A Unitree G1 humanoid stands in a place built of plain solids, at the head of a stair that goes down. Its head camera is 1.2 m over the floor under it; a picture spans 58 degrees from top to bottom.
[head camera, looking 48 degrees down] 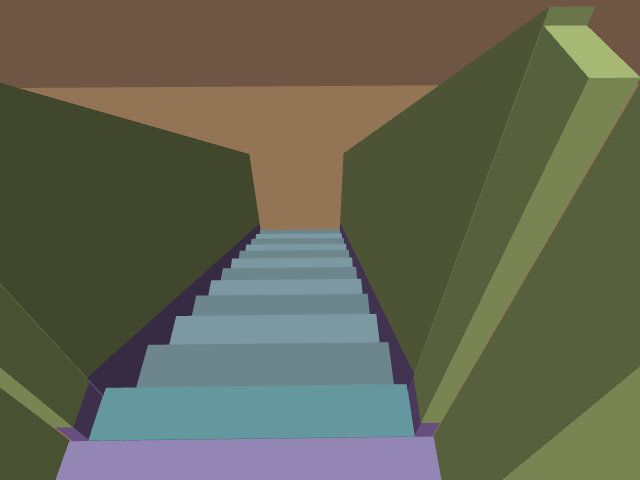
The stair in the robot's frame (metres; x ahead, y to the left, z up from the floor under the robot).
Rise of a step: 0.20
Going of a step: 0.24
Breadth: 0.86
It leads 1 degrees to the left of straight ahead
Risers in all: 12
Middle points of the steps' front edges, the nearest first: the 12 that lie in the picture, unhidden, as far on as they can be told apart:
0.52 0.18 0.00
0.76 0.18 -0.20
1.01 0.19 -0.40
1.25 0.19 -0.60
1.49 0.19 -0.79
1.74 0.20 -0.99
1.98 0.20 -1.19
2.22 0.20 -1.39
2.47 0.21 -1.59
2.71 0.21 -1.79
2.96 0.21 -1.99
3.20 0.21 -2.19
